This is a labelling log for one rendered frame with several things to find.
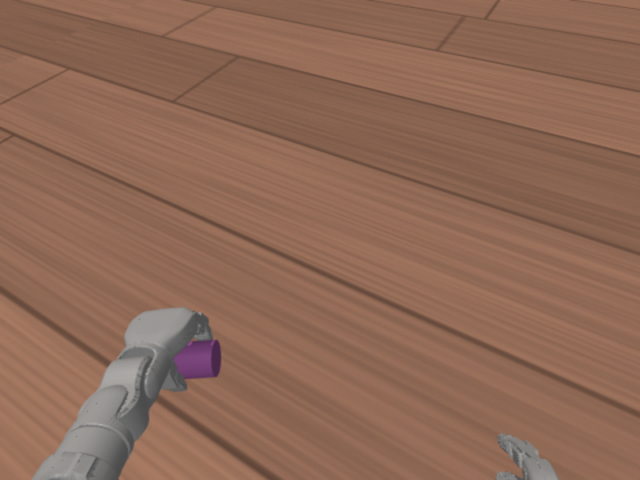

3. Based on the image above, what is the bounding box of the left robot arm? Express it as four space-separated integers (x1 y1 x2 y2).
31 342 171 480

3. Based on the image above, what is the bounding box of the right robot hand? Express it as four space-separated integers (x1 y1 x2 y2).
496 433 559 480

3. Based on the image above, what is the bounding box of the can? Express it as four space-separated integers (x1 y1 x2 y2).
173 340 221 379

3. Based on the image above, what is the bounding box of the left robot hand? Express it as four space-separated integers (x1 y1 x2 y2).
124 307 213 392

